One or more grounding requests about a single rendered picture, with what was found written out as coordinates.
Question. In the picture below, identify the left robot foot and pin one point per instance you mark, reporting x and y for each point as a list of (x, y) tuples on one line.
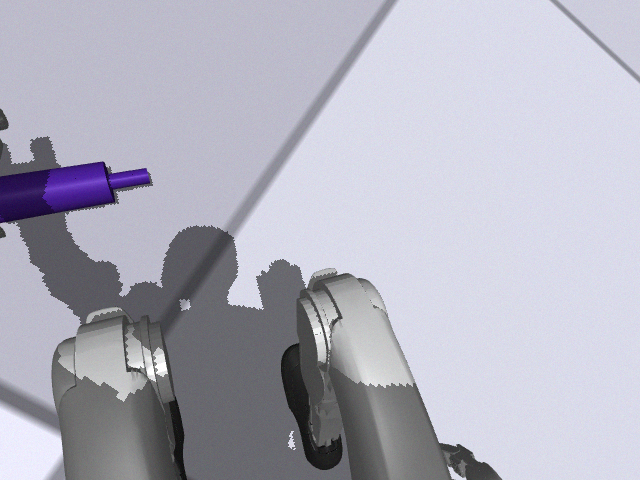
[(179, 440)]

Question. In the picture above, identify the right robot foot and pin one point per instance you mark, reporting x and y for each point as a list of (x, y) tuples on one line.
[(322, 457)]

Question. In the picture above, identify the right robot hand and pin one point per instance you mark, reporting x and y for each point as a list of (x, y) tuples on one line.
[(464, 463)]

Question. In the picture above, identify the bottle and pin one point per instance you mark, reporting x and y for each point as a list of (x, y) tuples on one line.
[(44, 192)]

